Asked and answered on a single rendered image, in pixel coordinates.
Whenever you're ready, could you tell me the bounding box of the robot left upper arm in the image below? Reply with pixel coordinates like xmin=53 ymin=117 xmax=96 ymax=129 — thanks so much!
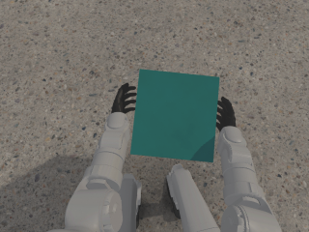
xmin=46 ymin=188 xmax=123 ymax=232

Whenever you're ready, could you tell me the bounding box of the left robot forearm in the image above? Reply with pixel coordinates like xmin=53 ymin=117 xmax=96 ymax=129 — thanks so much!
xmin=65 ymin=112 xmax=130 ymax=224

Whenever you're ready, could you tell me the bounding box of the carton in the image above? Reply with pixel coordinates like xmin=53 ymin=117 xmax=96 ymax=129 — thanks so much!
xmin=130 ymin=69 xmax=220 ymax=162

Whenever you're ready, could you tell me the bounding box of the right robot foot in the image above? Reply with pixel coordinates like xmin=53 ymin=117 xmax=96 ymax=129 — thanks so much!
xmin=166 ymin=180 xmax=181 ymax=219

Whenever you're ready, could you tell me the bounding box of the robot left thigh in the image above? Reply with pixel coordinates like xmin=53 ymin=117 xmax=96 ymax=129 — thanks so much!
xmin=117 ymin=178 xmax=142 ymax=232

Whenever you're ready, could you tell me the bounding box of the robot right upper arm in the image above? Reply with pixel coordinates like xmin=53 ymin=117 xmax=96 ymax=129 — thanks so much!
xmin=220 ymin=204 xmax=282 ymax=232

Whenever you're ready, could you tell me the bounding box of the right robot forearm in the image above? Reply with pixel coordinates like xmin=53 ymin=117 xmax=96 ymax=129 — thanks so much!
xmin=216 ymin=126 xmax=282 ymax=231

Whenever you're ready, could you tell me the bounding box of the right robot hand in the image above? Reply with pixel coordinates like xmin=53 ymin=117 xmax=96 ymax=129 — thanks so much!
xmin=215 ymin=97 xmax=237 ymax=132

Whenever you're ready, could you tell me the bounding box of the left robot hand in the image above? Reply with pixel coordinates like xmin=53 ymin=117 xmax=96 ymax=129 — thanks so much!
xmin=111 ymin=83 xmax=137 ymax=114

